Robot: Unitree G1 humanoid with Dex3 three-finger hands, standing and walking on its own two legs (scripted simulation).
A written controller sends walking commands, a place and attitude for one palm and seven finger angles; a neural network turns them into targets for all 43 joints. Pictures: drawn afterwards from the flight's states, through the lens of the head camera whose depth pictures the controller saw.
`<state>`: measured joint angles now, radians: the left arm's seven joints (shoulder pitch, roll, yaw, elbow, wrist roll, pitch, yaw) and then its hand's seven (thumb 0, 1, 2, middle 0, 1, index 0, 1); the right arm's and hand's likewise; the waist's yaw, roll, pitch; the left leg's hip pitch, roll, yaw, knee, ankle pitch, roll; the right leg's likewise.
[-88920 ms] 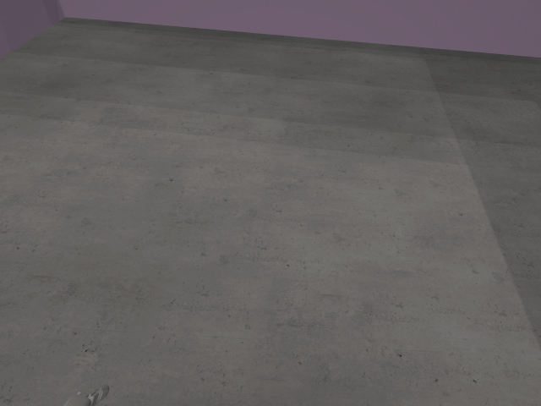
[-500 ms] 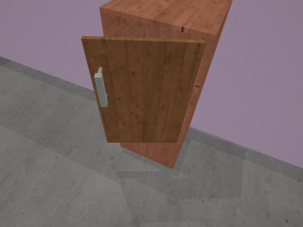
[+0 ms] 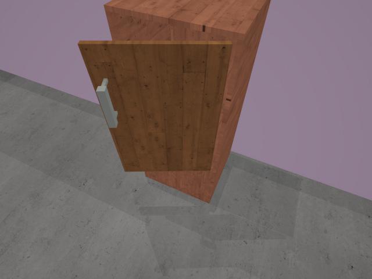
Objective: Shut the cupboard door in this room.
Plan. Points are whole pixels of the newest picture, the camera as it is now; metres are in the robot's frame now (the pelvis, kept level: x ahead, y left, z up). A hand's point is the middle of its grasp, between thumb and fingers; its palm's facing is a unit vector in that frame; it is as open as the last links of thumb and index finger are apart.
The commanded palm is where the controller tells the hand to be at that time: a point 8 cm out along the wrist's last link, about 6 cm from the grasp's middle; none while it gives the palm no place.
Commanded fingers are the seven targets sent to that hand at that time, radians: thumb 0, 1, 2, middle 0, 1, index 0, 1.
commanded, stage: come to a stop and stand still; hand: left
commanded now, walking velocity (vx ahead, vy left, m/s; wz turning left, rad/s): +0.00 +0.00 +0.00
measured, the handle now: (109, 103) +0.56 +0.27 +0.03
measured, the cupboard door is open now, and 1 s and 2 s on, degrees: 26 26 26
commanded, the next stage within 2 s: look again from close up in 0.84 s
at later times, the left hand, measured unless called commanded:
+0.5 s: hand out of the picture +0.02 +0.14 -0.18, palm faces +0.03 -0.98 -0.19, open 7.4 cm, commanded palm none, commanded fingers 0.00 0.90 0.90 -0.20 -0.30 -0.20 -0.30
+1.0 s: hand out of the picture +0.00 +0.14 -0.18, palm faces +0.05 -0.98 -0.19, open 7.4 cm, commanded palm none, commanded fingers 0.00 0.90 0.90 -0.20 -0.30 -0.20 -0.30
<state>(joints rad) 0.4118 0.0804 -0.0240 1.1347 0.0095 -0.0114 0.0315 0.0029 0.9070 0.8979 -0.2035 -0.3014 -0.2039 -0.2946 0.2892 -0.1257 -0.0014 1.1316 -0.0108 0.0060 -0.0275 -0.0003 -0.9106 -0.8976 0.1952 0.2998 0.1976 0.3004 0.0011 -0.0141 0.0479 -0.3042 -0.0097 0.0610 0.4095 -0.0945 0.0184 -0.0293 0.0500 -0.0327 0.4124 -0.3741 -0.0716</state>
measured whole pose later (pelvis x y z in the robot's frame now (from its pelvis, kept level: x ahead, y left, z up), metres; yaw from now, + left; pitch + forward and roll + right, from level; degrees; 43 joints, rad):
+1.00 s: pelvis +0.04 -0.02 -0.01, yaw -1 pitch -2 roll +3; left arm 0.37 0.10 0.00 1.10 0.01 0.00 0.05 0.00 0.91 0.90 -0.20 -0.30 -0.20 -0.29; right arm 0.27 -0.12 0.02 1.16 -0.01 0.00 -0.05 0.00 -0.91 -0.90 0.20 0.30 0.20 0.30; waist 0.00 -0.03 0.07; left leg -0.26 -0.01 0.07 0.50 -0.21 0.00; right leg 0.06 0.05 -0.03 0.41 -0.44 -0.08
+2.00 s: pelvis +0.11 +0.06 -0.01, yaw +3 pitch -2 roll +1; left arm 0.37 0.15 0.05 1.09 0.03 0.01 0.01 0.01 0.91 0.90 -0.20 -0.30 -0.20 -0.29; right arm 0.30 -0.13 -0.01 1.06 -0.02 -0.05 -0.03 0.00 -0.91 -0.90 0.20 0.30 0.20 0.30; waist 0.00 -0.04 0.08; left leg -0.26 -0.04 0.11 0.58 -0.30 0.08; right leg -0.39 -0.05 -0.03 1.24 -0.45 -0.06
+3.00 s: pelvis +0.09 +0.09 -0.01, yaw +3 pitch -3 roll +1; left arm 0.33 0.18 0.01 0.96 0.02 0.03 0.02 0.00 0.91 0.90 -0.20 -0.30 -0.20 -0.29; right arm 0.22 -0.19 -0.02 0.86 -0.02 0.02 -0.01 -0.02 -0.93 -0.90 0.20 0.30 0.20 0.30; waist 0.02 0.07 0.01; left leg -0.25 -0.05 0.10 0.58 -0.29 0.06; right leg -0.36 -0.03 0.03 0.62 -0.23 -0.01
